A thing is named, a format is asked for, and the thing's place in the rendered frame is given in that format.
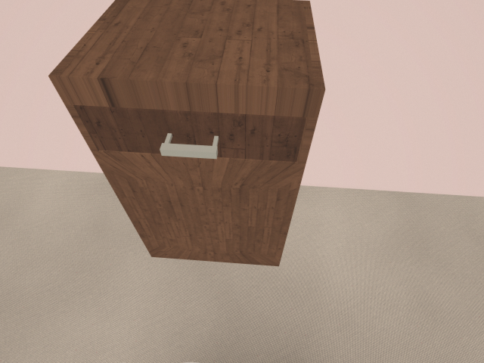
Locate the cabinet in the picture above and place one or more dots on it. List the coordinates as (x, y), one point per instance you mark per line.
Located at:
(255, 57)

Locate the handle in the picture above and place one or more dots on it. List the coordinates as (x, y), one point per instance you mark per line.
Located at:
(189, 150)

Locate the drawer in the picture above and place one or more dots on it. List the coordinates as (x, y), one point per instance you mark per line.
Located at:
(243, 136)

